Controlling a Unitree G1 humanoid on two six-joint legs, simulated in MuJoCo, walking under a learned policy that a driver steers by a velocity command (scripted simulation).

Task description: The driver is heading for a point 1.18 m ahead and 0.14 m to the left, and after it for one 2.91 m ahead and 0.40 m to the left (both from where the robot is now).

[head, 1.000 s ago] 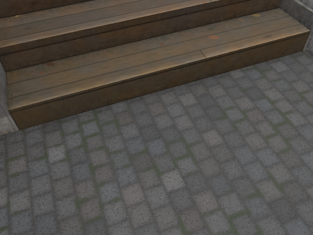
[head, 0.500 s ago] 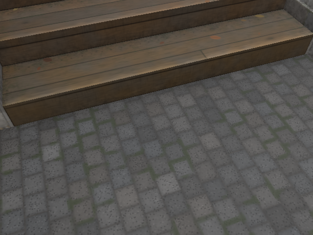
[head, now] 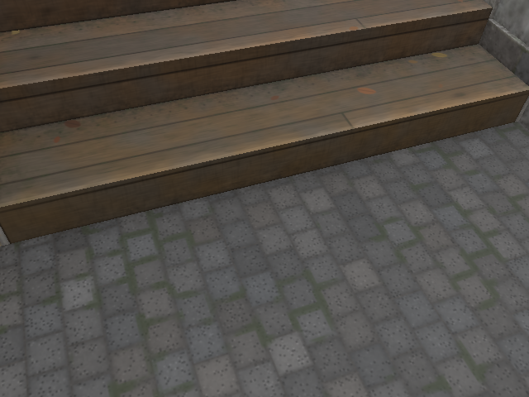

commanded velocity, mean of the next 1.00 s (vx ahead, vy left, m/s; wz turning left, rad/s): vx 0.16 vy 0.00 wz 0.00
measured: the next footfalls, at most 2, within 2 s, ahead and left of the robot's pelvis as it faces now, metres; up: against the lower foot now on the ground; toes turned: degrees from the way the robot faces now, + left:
right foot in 0.42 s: +0.42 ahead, -0.13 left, +0.00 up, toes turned -3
left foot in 0.92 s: +0.35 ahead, +0.13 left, +0.00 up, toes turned +2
